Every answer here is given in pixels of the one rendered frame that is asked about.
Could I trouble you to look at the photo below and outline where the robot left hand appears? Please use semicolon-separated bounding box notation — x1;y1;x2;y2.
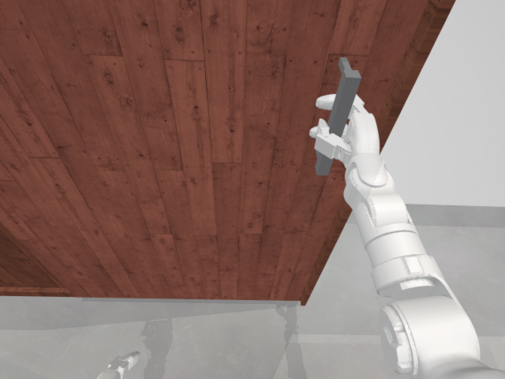
97;351;140;379

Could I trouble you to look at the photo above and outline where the handle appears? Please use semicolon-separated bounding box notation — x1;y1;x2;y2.
315;57;361;175

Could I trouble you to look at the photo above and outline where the right robot upper arm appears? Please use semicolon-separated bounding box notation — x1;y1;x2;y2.
379;295;505;379

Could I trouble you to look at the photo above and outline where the wardrobe door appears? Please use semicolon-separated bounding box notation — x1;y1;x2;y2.
0;223;65;288
0;0;428;301

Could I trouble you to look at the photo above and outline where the robot right hand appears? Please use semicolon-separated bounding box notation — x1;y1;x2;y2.
309;94;380;168

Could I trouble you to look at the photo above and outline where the robot right forearm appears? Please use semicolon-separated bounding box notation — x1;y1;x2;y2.
343;153;481;357

